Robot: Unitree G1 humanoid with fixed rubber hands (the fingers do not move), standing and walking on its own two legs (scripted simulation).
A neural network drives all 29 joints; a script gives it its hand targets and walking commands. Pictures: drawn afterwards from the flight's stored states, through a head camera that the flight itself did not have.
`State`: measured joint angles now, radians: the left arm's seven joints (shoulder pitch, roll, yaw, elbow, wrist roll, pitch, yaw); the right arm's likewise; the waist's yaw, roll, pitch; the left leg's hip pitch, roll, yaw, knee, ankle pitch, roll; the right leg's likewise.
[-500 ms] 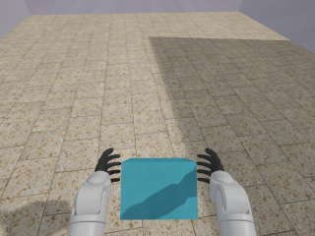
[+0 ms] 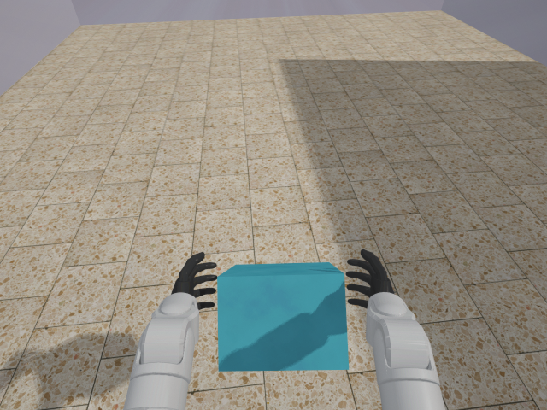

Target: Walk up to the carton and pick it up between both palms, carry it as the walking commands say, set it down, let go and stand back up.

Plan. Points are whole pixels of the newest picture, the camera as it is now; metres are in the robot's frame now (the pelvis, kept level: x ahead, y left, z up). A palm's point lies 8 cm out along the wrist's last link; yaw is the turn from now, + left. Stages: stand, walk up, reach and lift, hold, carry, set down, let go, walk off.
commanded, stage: hold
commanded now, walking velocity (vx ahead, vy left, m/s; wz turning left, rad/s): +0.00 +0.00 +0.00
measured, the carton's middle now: (282, 308) +0.33 -0.01 -0.09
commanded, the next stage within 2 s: set down in 0.34 s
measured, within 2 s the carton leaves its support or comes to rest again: neither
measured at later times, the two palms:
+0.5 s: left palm (189, 287) +0.29 +0.14 +0.04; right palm (379, 275) +0.31 -0.15 +0.05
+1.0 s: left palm (199, 302) +0.31 +0.14 -0.03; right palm (371, 301) +0.31 -0.16 -0.03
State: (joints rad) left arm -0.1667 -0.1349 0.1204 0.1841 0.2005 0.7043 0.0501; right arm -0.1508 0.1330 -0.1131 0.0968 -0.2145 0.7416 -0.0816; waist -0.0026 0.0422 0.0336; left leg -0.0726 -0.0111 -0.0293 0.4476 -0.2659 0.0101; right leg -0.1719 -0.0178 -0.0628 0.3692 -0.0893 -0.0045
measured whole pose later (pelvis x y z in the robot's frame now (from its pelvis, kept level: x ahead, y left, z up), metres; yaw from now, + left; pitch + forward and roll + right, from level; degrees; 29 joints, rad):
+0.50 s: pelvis +0.00 -0.01 +0.00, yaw +6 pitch -8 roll -1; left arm -0.35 -0.18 0.28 0.45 0.30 0.68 0.01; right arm -0.37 0.18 -0.33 0.36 -0.38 0.72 -0.01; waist -0.07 0.04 0.01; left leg -0.02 -0.04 -0.12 0.42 -0.25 0.00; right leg -0.09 0.04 0.03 0.35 -0.11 -0.01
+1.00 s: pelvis +0.00 +0.00 -0.01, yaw +5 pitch +5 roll +0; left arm -0.36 -0.18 0.31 0.58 0.31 0.41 0.02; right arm -0.33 0.17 -0.38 0.47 -0.33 0.43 0.00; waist -0.07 0.05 -0.03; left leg -0.37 -0.06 -0.10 0.56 -0.28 0.01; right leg -0.45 0.03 0.06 0.51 -0.15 0.00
